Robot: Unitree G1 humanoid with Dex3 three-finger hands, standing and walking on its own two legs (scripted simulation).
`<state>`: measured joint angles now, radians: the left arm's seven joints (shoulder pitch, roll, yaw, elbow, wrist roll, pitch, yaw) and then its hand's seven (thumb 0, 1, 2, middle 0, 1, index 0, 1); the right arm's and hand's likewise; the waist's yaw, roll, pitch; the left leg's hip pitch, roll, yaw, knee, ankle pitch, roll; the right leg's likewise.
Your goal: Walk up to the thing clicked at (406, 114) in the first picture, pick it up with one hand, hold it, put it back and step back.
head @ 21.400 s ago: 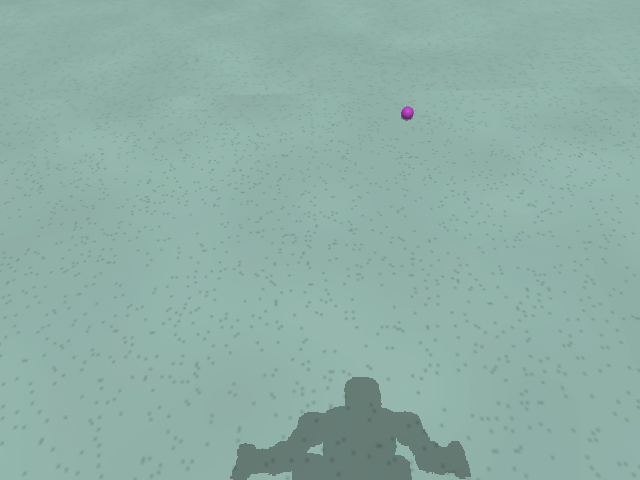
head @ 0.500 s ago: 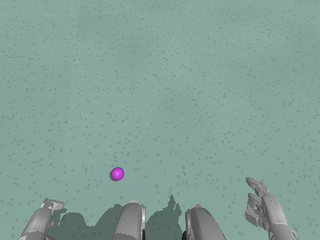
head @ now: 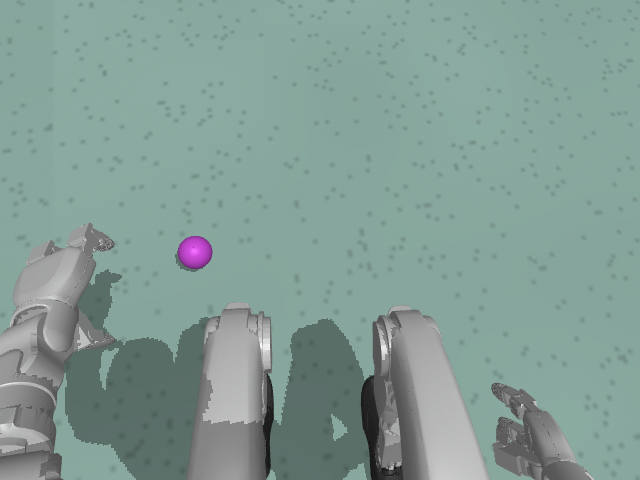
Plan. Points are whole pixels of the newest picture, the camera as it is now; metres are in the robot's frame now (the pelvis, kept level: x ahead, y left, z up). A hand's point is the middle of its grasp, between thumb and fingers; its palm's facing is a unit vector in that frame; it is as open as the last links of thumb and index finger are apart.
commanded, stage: rise first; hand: left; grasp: from above
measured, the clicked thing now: (195, 252) +0.46 +0.27 -0.40
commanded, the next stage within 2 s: approach in 1.48 s
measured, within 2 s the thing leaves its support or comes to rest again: neither
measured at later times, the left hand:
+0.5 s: hand (121, 276) +0.38 +0.34 -0.23, palm faces -0.45 -0.13 -0.88, open 14.0 cm
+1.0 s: hand (138, 265) +0.40 +0.33 -0.27, palm faces -0.45 -0.08 -0.89, open 14.0 cm
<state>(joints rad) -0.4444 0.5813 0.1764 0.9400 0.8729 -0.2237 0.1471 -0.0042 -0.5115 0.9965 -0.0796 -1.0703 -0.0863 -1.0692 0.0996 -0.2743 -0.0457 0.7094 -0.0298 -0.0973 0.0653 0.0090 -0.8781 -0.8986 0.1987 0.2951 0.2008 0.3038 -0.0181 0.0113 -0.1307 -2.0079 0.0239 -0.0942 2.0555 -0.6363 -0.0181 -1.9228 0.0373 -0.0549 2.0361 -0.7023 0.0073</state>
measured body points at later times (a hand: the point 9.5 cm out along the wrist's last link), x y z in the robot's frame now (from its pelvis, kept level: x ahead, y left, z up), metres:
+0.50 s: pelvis -0.01 +0.00 -0.08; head +0.21 +0.06 +0.31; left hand +0.39 +0.34 -0.18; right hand +0.10 -0.28 -0.20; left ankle +0.09 +0.13 -0.40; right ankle +0.08 -0.12 -0.40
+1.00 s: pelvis +0.00 +0.00 -0.10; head +0.24 +0.06 +0.28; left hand +0.42 +0.33 -0.22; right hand +0.09 -0.27 -0.23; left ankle +0.09 +0.13 -0.40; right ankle +0.08 -0.12 -0.40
